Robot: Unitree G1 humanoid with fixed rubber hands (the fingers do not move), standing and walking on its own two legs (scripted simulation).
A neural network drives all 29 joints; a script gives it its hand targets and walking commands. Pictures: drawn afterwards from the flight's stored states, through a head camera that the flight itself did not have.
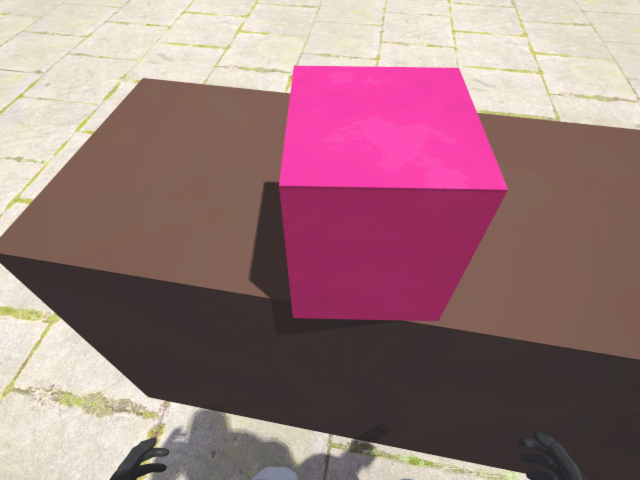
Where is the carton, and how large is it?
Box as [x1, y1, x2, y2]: [279, 66, 507, 320]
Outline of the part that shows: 294,66 279,181 293,317 438,320 507,190 459,69 437,67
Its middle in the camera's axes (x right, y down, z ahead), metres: +0.07 -0.05 +0.50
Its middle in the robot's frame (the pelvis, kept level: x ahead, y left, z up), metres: +0.42 -0.03 +0.11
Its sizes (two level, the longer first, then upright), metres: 0.210 0.200 0.250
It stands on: a pedestal, 0.74 m high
